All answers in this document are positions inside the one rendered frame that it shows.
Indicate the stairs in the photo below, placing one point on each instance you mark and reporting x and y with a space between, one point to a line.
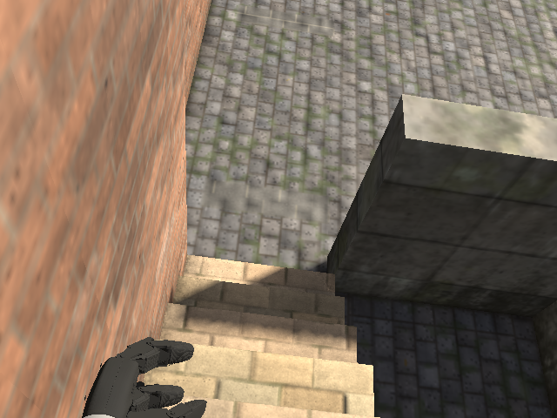
269 342

